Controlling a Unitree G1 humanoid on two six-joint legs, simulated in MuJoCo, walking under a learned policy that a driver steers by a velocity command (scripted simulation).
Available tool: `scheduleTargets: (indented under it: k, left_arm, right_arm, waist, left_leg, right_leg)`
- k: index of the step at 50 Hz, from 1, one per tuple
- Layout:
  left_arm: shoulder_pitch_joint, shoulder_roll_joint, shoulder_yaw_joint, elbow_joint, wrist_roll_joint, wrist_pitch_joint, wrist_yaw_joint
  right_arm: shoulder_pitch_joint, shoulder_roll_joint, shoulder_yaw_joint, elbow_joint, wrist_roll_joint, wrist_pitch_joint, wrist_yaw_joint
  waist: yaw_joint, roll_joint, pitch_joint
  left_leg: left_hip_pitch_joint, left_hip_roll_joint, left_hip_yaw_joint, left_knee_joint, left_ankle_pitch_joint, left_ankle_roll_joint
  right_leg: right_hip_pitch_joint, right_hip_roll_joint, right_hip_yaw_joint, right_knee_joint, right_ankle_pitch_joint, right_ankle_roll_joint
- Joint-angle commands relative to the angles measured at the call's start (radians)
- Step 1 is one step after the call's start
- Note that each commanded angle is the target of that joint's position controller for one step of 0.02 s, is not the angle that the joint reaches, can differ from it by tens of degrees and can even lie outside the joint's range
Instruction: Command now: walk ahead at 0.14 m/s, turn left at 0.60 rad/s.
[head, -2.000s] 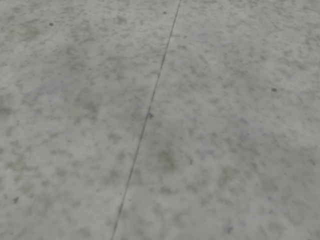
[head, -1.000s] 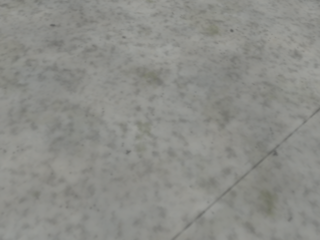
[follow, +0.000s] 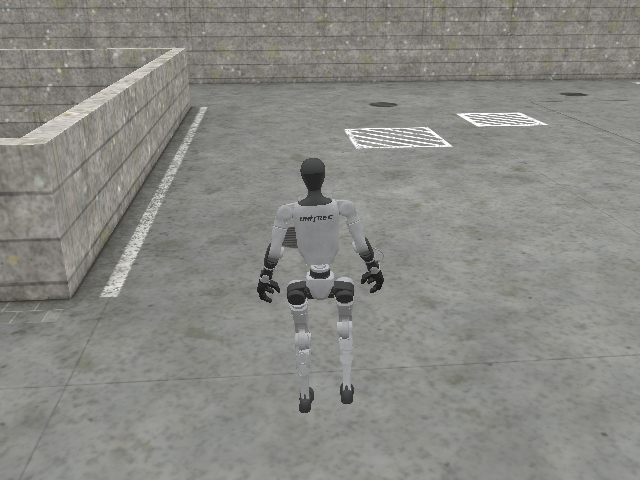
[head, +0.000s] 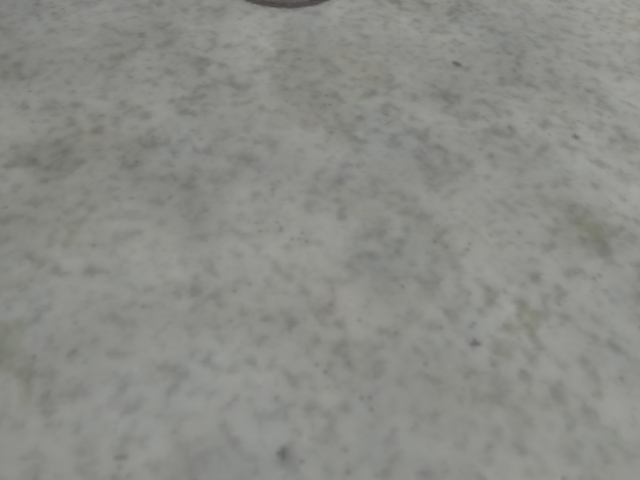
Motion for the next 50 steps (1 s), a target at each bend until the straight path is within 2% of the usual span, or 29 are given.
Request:
scheduleTargets:
  k: [1,4,10,14,16,18,19,20,21,22,23,24,26,28,31,34,37,40,41,42,43,44,45,46,47,48,49,50]
  left_arm:
    - [-0.009,0.114,0.032,-0.061,0.015,-0.014,-0.018]
    - [-0.063,0.093,0.029,-0.070,0.016,-0.022,-0.026]
    - [-0.149,0.070,0.020,-0.085,0.011,-0.057,-0.027]
    - [-0.185,0.057,0.010,-0.099,0.003,-0.076,-0.031]
    - [-0.158,0.054,0.007,-0.096,-0.003,-0.086,-0.028]
    - [-0.044,0.050,0.009,-0.062,-0.003,-0.098,-0.016]
    - [0.044,0.071,0.016,-0.035,0.003,-0.109,-0.004]
    - [0.173,0.144,0.033,-0.019,0.017,-0.123,0.010]
    - [0.247,0.266,0.060,0.005,0.020,-0.117,0.013]
    - [0.215,0.204,0.054,0.020,0.006,-0.111,0.005]
    - [0.157,0.133,0.036,0.007,-0.005,-0.112,-0.003]
    - [0.114,0.090,0.026,0.004,-0.005,-0.119,-0.008]
    - [0.101,0.052,0.011,0.017,-0.003,-0.135,-0.007]
    - [0.142,0.054,0.011,0.047,-0.012,-0.151,-0.014]
    - [0.208,0.039,0.007,0.093,-0.023,-0.158,-0.019]
    - [0.244,0.028,0.001,0.130,-0.023,-0.155,-0.019]
    - [0.274,0.052,0.003,0.160,-0.019,-0.155,-0.014]
    - [0.274,0.069,0.004,0.186,-0.017,-0.151,-0.008]
    - [0.264,0.076,0.004,0.191,-0.016,-0.149,-0.004]
    - [0.257,0.082,0.005,0.196,-0.015,-0.144,-0.002]
    - [0.250,0.084,0.003,0.200,-0.018,-0.138,-0.001]
    - [0.250,0.060,-0.007,0.177,-0.022,-0.138,-0.003]
    - [0.360,-0.066,-0.033,0.146,-0.044,-0.135,-0.012]
    - [0.312,0.062,0.000,0.164,-0.017,-0.127,0.000]
    - [0.226,0.065,0.006,0.137,-0.017,-0.130,-0.003]
    - [0.182,0.041,-0.003,0.129,-0.017,-0.136,-0.009]
    - [0.173,0.029,-0.002,0.135,-0.012,-0.130,-0.013]
    - [0.190,0.019,-0.005,0.142,0.002,-0.117,-0.019]
  right_arm:
    - [0.048,-0.149,-0.040,-0.037,-0.001,-0.015,-0.004]
    - [0.107,-0.164,-0.046,-0.011,-0.007,-0.032,0.001]
    - [0.191,-0.181,-0.053,0.024,-0.016,-0.061,-0.002]
    - [0.219,-0.170,-0.049,0.043,-0.019,-0.078,-0.002]
    - [0.206,-0.168,-0.047,0.048,-0.019,-0.086,-0.002]
    - [0.168,-0.165,-0.044,0.051,-0.013,-0.089,-0.005]
    - [0.171,-0.138,-0.035,0.055,-0.012,-0.096,-0.008]
    - [0.157,-0.076,-0.016,0.039,-0.005,-0.108,-0.006]
    - [0.170,-0.051,-0.010,0.007,0.004,-0.111,-0.007]
    - [0.181,-0.114,-0.021,0.030,-0.022,-0.102,-0.013]
    - [0.162,-0.114,-0.022,0.047,-0.030,-0.101,-0.003]
    - [0.147,-0.101,-0.018,0.057,-0.029,-0.102,0.009]
    - [0.127,-0.088,-0.013,0.070,-0.039,-0.094,0.024]
    - [0.102,-0.074,-0.006,0.068,-0.044,-0.089,0.031]
    - [-0.010,-0.052,0.007,0.038,-0.047,-0.085,0.037]
    - [-0.150,-0.017,0.029,-0.005,-0.041,-0.086,0.043]
    - [-0.242,-0.003,0.044,-0.028,-0.030,-0.089,0.046]
    - [-0.228,-0.031,0.037,-0.022,-0.029,-0.090,0.032]
    - [-0.179,-0.046,0.030,-0.004,-0.032,-0.093,0.024]
    - [-0.083,-0.066,0.020,0.029,-0.033,-0.097,0.015]
    - [0.065,-0.089,0.007,0.080,-0.039,-0.107,0.005]
    - [0.217,-0.147,-0.012,0.113,-0.058,-0.113,-0.010]
    - [0.268,-0.234,-0.037,0.116,-0.074,-0.108,-0.019]
    - [0.238,-0.186,-0.033,0.119,-0.020,-0.098,-0.010]
    - [0.139,-0.141,-0.023,0.117,-0.008,-0.097,-0.010]
    - [0.087,-0.089,-0.012,0.115,-0.011,-0.105,-0.007]
    - [0.066,-0.064,-0.005,0.122,-0.015,-0.114,-0.008]
    - [0.061,-0.044,0.002,0.137,-0.012,-0.121,-0.010]
  waist:
    - [-0.033,0.183,-0.097]
    - [-0.051,0.170,-0.041]
    - [-0.083,0.163,-0.024]
    - [-0.094,0.166,-0.021]
    - [-0.072,0.166,-0.018]
    - [0.006,0.136,-0.022]
    - [0.049,0.091,-0.055]
    - [0.112,-0.055,-0.131]
    - [0.105,-0.252,-0.170]
    - [0.051,-0.120,-0.060]
    - [0.022,-0.029,0.004]
    - [0.001,0.002,0.019]
    - [-0.010,-0.040,-0.006]
    - [-0.011,-0.052,-0.029]
    - [0.005,-0.037,-0.021]
    - [0.028,-0.035,-0.004]
    - [0.046,-0.043,0.007]
    - [0.016,-0.041,-0.002]
    - [-0.012,-0.044,-0.031]
    - [-0.054,-0.042,-0.086]
    - [-0.119,-0.020,-0.165]
    - [-0.175,0.039,-0.267]
    - [-0.112,0.275,-0.403]
    - [-0.129,0.164,-0.383]
    - [-0.081,0.135,-0.205]
    - [-0.062,0.108,-0.125]
    - [-0.030,0.105,-0.084]
    - [0.000,0.117,-0.070]
  left_leg:
    - [0.160,0.213,-0.318,-0.250,-0.085,0.146]
    - [0.169,0.218,-0.386,-0.300,-0.230,0.160]
    - [0.157,0.217,-0.441,-0.281,-0.199,0.187]
    - [0.099,0.217,-0.442,-0.253,-0.159,0.180]
    - [0.031,0.217,-0.446,-0.238,-0.129,0.159]
    - [-0.090,0.186,-0.420,-0.168,-0.066,0.117]
    - [-0.158,0.139,-0.381,-0.069,-0.010,0.089]
    - [-0.231,0.057,-0.256,0.198,-0.032,0.045]
    - [-0.425,-0.092,-0.114,0.449,-0.277,0.013]
    - [-0.497,-0.028,-0.130,0.588,-0.264,0.017]
    - [-0.493,0.007,-0.138,0.620,-0.180,0.021]
    - [-0.471,0.038,-0.122,0.605,-0.112,0.013]
    - [-0.440,0.072,-0.066,0.588,-0.038,-0.009]
    - [-0.449,0.085,-0.024,0.598,0.003,-0.027]
    - [-0.520,0.115,0.036,0.552,0.057,-0.051]
    - [-0.490,0.116,0.096,0.371,0.131,-0.065]
    - [-0.379,0.094,0.133,0.185,0.190,-0.050]
    - [-0.277,0.069,0.132,0.105,0.172,-0.003]
    - [-0.209,0.047,0.134,0.087,0.139,0.016]
    - [-0.100,0.021,0.136,0.059,0.117,0.038]
    - [0.090,0.013,0.136,0.003,0.142,0.066]
    - [0.330,0.174,-0.028,-0.008,0.031,0.109]
    - [0.592,0.492,-0.523,-0.057,-0.060,0.235]
    - [0.517,0.488,-0.670,-0.159,-0.086,0.250]
    - [0.376,0.435,-0.483,-0.184,-0.056,0.220]
    - [0.251,0.388,-0.372,-0.220,0.053,0.200]
    - [0.170,0.338,-0.288,-0.243,0.127,0.166]
    - [0.105,0.301,-0.226,-0.266,0.185,0.144]
  right_leg:
    - [-0.154,-0.009,0.044,0.026,0.089,0.006]
    - [-0.213,-0.002,0.048,-0.069,0.120,0.015]
    - [-0.204,0.015,0.059,-0.251,0.152,0.019]
    - [-0.101,0.026,0.040,-0.361,0.159,-0.002]
    - [0.024,0.034,0.034,-0.422,0.168,-0.024]
    - [0.262,0.053,0.014,-0.545,0.215,-0.047]
    - [0.419,0.046,0.038,-0.582,0.187,-0.057]
    - [0.567,-0.138,0.251,-0.690,-0.012,-0.095]
    - [0.640,-0.336,0.696,-0.857,-0.345,-0.192]
    - [0.530,-0.361,0.757,-0.865,-0.413,-0.222]
    - [0.458,-0.316,0.656,-0.852,-0.337,-0.216]
    - [0.417,-0.262,0.532,-0.853,-0.189,-0.202]
    - [0.401,-0.184,0.370,-0.865,0.067,-0.183]
    - [0.417,-0.163,0.292,-0.858,0.308,-0.195]
    - [0.447,-0.151,0.210,-0.863,0.536,-0.212]
    - [0.427,-0.112,0.130,-0.866,0.669,-0.204]
    - [0.410,-0.121,0.104,-0.870,0.715,-0.194]
    - [0.465,-0.169,0.100,-0.814,0.889,-0.182]
    - [0.488,-0.172,0.089,-0.744,1.022,-0.171]
    - [0.502,-0.165,0.077,-0.625,1.126,-0.158]
    - [0.451,-0.135,0.046,-0.447,1.108,-0.141]
    - [0.275,-0.102,0.024,-0.195,0.825,-0.130]
    - [-0.069,0.065,-0.031,0.194,0.068,-0.089]
    - [-0.157,0.084,0.078,0.299,-0.065,-0.105]
    - [-0.201,0.028,0.094,0.281,0.031,-0.113]
    - [-0.179,-0.004,0.085,0.227,0.090,-0.113]
    - [-0.139,-0.030,0.080,0.175,0.113,-0.108]
    - [-0.088,-0.045,0.076,0.135,0.124,-0.097]
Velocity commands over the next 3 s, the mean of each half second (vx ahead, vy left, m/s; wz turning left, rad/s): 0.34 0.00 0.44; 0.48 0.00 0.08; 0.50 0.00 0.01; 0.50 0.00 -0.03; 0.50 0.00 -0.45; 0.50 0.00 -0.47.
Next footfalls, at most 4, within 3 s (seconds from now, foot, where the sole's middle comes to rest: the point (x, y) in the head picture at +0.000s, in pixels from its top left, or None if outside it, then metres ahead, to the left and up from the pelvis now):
0.38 right None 0.22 -0.11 -0.78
0.88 left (243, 456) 0.49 0.14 -0.78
1.44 right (297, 315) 0.83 0.04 -0.78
1.98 left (207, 229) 1.07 0.29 -0.78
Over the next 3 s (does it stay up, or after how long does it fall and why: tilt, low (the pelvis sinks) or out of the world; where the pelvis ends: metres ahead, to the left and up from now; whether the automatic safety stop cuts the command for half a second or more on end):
stays up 1.47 0.15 -0.01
